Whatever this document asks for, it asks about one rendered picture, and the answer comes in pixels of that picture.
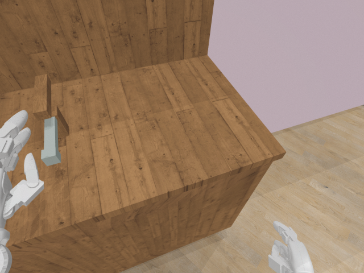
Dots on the tap lever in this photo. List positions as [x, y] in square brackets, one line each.
[50, 154]

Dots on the counter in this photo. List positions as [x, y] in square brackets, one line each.
[158, 149]

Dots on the left robot forearm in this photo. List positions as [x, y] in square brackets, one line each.
[5, 254]

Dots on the left robot hand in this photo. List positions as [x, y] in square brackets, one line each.
[12, 140]

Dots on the right robot hand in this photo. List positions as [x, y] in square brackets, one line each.
[294, 257]

